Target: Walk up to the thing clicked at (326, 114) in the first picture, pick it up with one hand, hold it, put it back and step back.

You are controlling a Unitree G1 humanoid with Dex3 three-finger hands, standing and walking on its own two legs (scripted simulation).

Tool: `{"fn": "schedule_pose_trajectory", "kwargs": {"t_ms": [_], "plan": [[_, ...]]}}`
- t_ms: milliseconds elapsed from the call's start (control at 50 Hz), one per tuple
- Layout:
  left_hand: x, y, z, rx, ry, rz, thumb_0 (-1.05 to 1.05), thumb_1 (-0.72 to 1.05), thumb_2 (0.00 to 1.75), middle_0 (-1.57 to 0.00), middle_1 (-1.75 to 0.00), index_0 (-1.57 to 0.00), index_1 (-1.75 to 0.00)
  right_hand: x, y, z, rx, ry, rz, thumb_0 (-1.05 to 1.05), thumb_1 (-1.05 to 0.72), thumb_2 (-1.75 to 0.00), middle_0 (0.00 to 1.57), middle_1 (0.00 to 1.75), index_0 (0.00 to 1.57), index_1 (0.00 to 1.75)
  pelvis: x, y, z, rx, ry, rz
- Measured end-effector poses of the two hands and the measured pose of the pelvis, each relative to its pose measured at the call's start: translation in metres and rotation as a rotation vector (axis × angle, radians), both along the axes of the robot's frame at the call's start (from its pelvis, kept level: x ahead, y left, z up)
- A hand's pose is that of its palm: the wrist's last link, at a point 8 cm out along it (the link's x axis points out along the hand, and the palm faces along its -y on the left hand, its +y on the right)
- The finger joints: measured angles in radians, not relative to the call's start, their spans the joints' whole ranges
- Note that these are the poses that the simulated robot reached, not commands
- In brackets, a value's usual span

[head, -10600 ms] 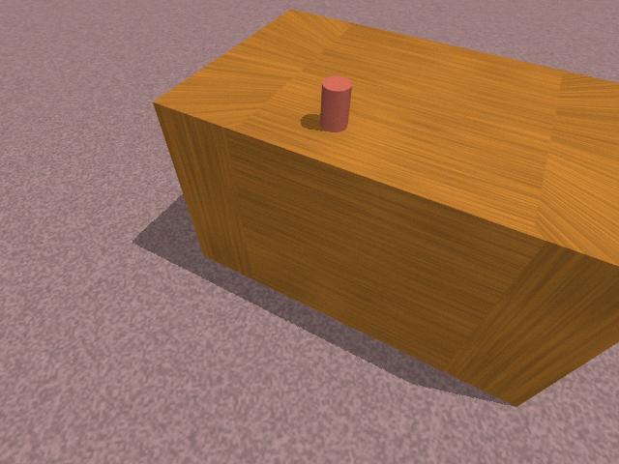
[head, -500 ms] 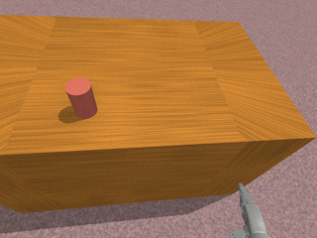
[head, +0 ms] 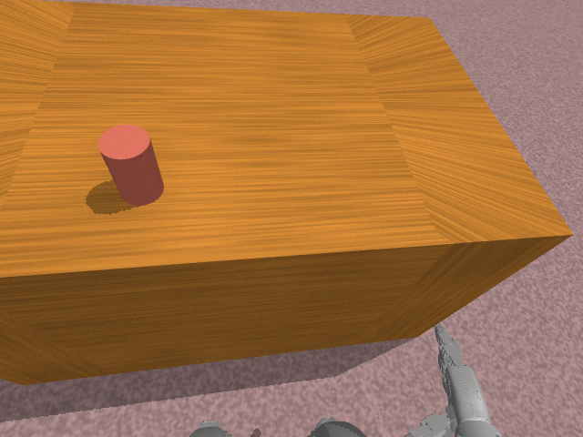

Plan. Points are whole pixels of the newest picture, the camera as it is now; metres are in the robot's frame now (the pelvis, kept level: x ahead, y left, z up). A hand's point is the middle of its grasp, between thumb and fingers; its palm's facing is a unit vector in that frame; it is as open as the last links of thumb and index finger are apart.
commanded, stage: go down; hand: left
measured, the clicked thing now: (134, 167) +0.51 +0.20 +0.02
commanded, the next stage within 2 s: approach in 0.52 s
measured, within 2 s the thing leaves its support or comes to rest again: neither
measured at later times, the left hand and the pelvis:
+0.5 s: hand out of the picture +0.41 +0.40 +0.16, palm faces +0.23 -0.97 +0.00, open 17.6 cm; pelvis +0.00 +0.01 +0.00, yaw -1 degrees
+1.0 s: hand out of the picture +0.44 +0.35 +0.08, palm faces +0.15 -0.99 +0.03, open 17.7 cm; pelvis -0.01 +0.01 -0.02, yaw -1 degrees
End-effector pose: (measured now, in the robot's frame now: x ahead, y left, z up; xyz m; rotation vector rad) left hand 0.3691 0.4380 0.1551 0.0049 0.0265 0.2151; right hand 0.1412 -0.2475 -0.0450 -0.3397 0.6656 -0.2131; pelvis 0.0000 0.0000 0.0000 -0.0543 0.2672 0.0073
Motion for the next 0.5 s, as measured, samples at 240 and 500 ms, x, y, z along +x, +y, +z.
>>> {"fn": "schedule_pose_trajectory", "kwargs": {"t_ms": [240, 500], "plan": [[0.009, 0.005, -0.002, -0.008, 0.004, 0.004, -0.02, -0.59, 0.09, -0.05, -0.05, -0.05, -0.06, 0.002, 0.002, 0.002, -0.007, -0.001, 0.000, -0.01, 0.52, -0.06, 0.06, 0.05, 0.06, 0.05, 0.005, 0.004, -0.003, -0.009, 0.015, -0.004], [0.011, 0.012, 0.001, -0.006, 0.006, 0.022, -0.02, -0.59, 0.10, -0.05, -0.05, -0.05, -0.06, 0.001, 0.002, 0.005, -0.010, -0.013, 0.000, -0.01, 0.52, -0.06, 0.06, 0.05, 0.06, 0.05, 0.004, 0.006, -0.004, -0.011, 0.020, -0.006]]}}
